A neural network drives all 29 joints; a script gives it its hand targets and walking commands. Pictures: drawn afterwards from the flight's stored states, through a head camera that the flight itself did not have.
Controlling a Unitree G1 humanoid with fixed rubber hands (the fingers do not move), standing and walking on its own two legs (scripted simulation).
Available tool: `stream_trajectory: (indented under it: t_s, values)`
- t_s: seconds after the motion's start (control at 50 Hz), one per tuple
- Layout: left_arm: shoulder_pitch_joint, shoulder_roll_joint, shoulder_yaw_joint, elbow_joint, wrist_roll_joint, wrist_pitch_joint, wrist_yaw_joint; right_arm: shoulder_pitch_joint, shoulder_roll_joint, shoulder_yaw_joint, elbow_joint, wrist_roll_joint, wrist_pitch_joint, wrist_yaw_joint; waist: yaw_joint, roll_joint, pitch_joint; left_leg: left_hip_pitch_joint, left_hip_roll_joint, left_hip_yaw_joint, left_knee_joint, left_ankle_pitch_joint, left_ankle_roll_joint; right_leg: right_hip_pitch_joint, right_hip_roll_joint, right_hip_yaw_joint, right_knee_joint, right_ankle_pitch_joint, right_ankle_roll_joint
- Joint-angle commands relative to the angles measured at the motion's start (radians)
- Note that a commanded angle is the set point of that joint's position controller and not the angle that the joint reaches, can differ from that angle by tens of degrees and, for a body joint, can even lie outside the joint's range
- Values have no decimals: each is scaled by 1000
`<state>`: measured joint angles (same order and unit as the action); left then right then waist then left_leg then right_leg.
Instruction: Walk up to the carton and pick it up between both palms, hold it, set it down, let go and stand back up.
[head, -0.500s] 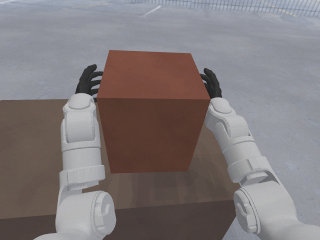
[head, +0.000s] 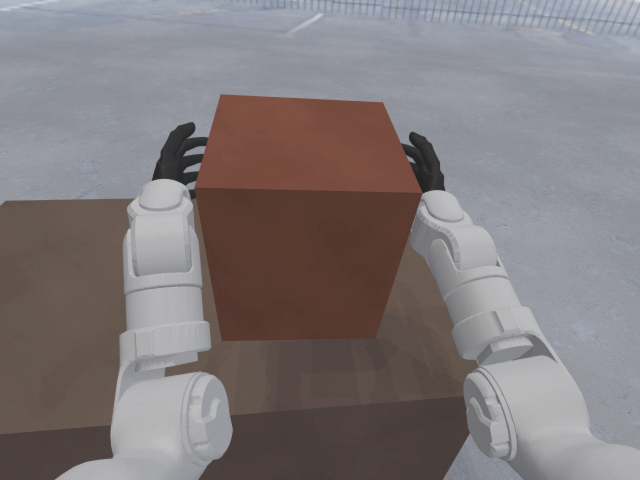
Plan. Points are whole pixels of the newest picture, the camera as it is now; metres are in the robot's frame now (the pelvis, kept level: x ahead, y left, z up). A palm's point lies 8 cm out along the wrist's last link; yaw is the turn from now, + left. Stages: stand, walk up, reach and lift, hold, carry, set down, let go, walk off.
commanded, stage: hold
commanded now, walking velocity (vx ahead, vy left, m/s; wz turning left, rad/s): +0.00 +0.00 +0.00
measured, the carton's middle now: (301, 222) +0.39 +0.00 +0.18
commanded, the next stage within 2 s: set down in 0.92 s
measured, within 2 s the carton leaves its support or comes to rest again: neither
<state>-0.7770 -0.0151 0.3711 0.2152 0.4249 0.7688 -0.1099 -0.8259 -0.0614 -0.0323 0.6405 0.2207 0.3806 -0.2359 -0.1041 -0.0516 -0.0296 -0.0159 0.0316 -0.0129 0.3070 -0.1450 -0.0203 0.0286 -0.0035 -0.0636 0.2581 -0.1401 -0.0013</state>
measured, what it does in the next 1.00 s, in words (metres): stands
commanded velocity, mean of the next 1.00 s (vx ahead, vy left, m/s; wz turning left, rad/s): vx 0.00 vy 0.00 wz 0.00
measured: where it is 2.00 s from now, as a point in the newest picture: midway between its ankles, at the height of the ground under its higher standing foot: outside the picture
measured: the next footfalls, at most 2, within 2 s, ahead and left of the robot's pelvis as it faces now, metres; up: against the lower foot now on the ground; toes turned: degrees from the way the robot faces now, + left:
none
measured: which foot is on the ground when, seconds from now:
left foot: down 0.00-1.00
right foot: down 0.00-1.00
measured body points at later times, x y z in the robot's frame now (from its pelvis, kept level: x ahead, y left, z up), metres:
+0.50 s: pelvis +0.00 +0.00 +0.00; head -0.07 +0.02 +0.44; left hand +0.38 +0.15 +0.25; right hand +0.38 -0.15 +0.23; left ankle +0.03 +0.13 -0.75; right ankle +0.01 -0.12 -0.75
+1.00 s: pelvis +0.01 +0.00 +0.00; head -0.06 +0.02 +0.44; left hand +0.39 +0.15 +0.25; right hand +0.38 -0.15 +0.24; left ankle +0.03 +0.13 -0.75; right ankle +0.01 -0.12 -0.75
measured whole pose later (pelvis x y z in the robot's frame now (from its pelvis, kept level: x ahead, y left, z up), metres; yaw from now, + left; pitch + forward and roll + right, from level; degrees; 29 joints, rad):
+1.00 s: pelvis +0.01 +0.00 +0.00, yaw +0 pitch -9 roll -1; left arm -0.76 -0.01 0.34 0.18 0.40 0.78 -0.10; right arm -0.80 -0.09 0.00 0.59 0.25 0.39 -0.25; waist -0.10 -0.05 -0.02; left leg -0.01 0.04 -0.02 0.31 -0.15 -0.02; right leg 0.05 0.00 -0.07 0.24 -0.14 0.00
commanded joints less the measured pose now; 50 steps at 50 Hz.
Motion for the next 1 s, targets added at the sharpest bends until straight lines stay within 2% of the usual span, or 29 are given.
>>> stream_trajectory:
  t_s: [0.0, 0.02, 0.04, 0.06, 0.08, 0.12, 0.14, 0.16, 0.22, 0.24, 0.26, 0.32, 0.38, 0.44, 0.46, 0.54, 0.56, 0.6, 0.7, 0.72, 0.78, 0.8, 0.84, 0.86, 0.88, 0.9, 0.92, 0.94, 0.98]
  values:
    - [-564, -548, -428, 0, -193, -45, -122, -742, 583, 271, -257, 81, -53, 108, -6, 64, -261, -8, -64, 52, -48, 101, 14, 107, 81, -17, -11, 71, 34]
    - [-553, -532, -406, -7, -183, -46, -116, -709, 583, 283, -229, 106, -42, 106, 10, 71, -247, -2, -76, 56, -34, 133, 7, 78, 67, -20, -29, 97, 44]
    - [-538, -542, -403, -25, -172, -40, -118, -692, 581, 298, -235, 106, -38, 105, -1, 65, -252, 23, -78, 53, -23, 183, 4, 108, 74, -22, -19, 128, 39]
    - [-507, -542, -402, 3, -190, -36, -122, -727, 594, 313, -305, 103, -48, 95, -1, 27, -281, 47, -80, 65, -8, 214, 0, 105, 73, -23, -24, 161, 45]
    - [-499, -524, -402, -4, -180, -31, -123, -706, 570, 303, -274, 119, -38, 90, 1, 54, -231, 39, -75, 56, -9, 212, -1, 98, 69, -15, -25, 166, 40]
    - [-530, -517, -377, 7, -166, -33, -134, -705, 597, 314, -260, 95, -24, 82, -1, 9, -218, 34, -86, 60, -28, 141, 25, 90, 65, -11, -36, 118, 49]
    - [-553, -538, -403, -20, -177, -36, -135, -713, 597, 306, -286, 93, -29, 87, -21, 33, -216, 31, -79, 56, -35, 116, 21, 85, 68, -20, -32, 92, 44]
    - [-532, -525, -412, -27, -185, -39, -133, -702, 603, 314, -279, 104, -31, 89, 6, 29, -248, 27, -75, 57, -28, 138, 22, 88, 61, 2, -29, 120, 47]
    - [-564, -549, -423, -45, -189, -40, -130, -704, 576, 301, -273, 98, -42, 93, -22, 76, -266, 52, -73, 59, -17, 163, -6, 92, 78, -23, -29, 105, 36]
    - [-546, -569, -441, -59, -196, -42, -128, -701, 581, 311, -282, 123, -46, 91, -8, 100, -259, 45, -71, 51, -7, 185, -9, 74, 80, -16, -24, 123, 34]
    - [-564, -561, -464, -92, -208, -45, -124, -707, 597, 324, -324, 116, -49, 88, -29, 97, -304, 81, -81, 57, -2, 208, -10, 93, 69, -23, -25, 153, 43]
    - [-533, -524, -403, -41, -165, -31, -127, -645, 581, 296, -223, 101, -20, 89, -12, 80, -183, 19, -77, 51, -28, 137, 6, 84, 64, -13, -36, 94, 42]
    - [-500, -512, -384, -33, -156, -16, -138, -678, 568, 308, -258, 104, -29, 88, 10, 64, -186, 19, -68, 55, -24, 148, 7, 84, 64, -13, -25, 125, 42]
    - [-555, -529, -433, -75, -191, -31, -132, -713, 601, 334, -336, 111, -40, 84, -12, 46, -288, 56, -84, 65, -21, 158, 10, 99, 64, -20, -25, 117, 49]
    - [-517, -519, -416, -29, -178, -27, -129, -695, 593, 323, -302, 111, -27, 81, 7, 41, -226, 40, -79, 60, -25, 152, 11, 82, 67, -16, -37, 114, 52]
    - [-536, -550, -453, -63, -205, -32, -124, -709, 582, 310, -326, 118, -32, 84, -33, 81, -282, 72, -76, 46, -12, 186, -3, 77, 71, -17, -31, 143, 39]
    - [-532, -538, -420, -60, -185, -34, -127, -696, 586, 321, -290, 108, -27, 83, -16, 52, -239, 60, -76, 52, -25, 178, 7, 82, 75, -24, -33, 115, 45]
    - [-519, -543, -427, -53, -175, -24, -133, -654, 567, 304, -251, 94, -21, 84, -30, 78, -222, 47, -73, 54, -33, 158, -7, 82, 72, -22, -31, 97, 38]
    - [-507, -538, -413, -46, -178, -25, -131, -714, 579, 324, -308, 110, -36, 93, 16, 37, -234, 27, -69, 55, -28, 173, 9, 112, 76, -17, -26, 119, 39]
    - [-511, -527, -398, -21, -168, -18, -133, -696, 551, 296, -257, 98, -30, 90, -7, 46, -196, 39, -73, 58, -34, 157, 4, 82, 71, -26, -39, 110, 42]
    - [-570, -547, -415, -47, -168, -26, -133, -711, 583, 286, -270, 100, -39, 99, -11, 100, -224, 1, -62, 64, -54, 76, 7, 92, 69, -27, -25, 42, 32]
    - [-544, -522, -372, 36, -149, -18, -137, -688, 554, 250, -184, 76, -23, 103, -13, 84, -137, -15, -68, 66, -67, 37, 15, 60, 66, -24, -44, 4, 33]
    - [-539, -565, -447, -73, -206, -39, -129, -729, 590, 299, -348, 107, -62, 93, -13, 65, -297, 34, -73, 56, -15, 175, 3, 95, 71, -19, -18, 150, 32]
    - [-565, -563, -465, -85, -213, -46, -121, -718, 579, 294, -311, 112, -54, 90, -25, 106, -328, 69, -79, 55, -7, 211, -12, 91, 78, -26, -19, 151, 43]
    - [-567, -548, -449, -65, -208, -47, -117, -701, 587, 313, -266, 106, -42, 91, -35, 65, -276, 79, -79, 56, -9, 215, -6, 76, 79, -24, -29, 147, 41]
    - [-511, -541, -422, -37, -176, -37, -121, -685, 582, 310, -289, 115, -42, 89, -2, 79, -253, 71, -72, 58, -9, 220, -4, 76, 72, -21, -31, 153, 46]
    - [-520, -546, -454, -41, -219, -29, -114, -712, 545, 366, -326, 140, -41, 94, 51, 65, -279, 76, -82, 78, 2, 232, 7, 99, 76, -33, -25, 141, 45]
    - [-547, -538, -449, -33, -210, -19, -113, -708, 542, 316, -298, 115, -21, 95, 2, 46, -249, 61, -84, 69, -12, 173, 12, 75, 66, -34, -32, 119, 41]
    - [-560, -503, -401, -18, -201, -29, -119, -716, 565, 294, -309, 97, -27, 92, 2, 2, -243, 66, -93, 75, -11, 122, 26, 62, 59, -35, -30, 126, 52]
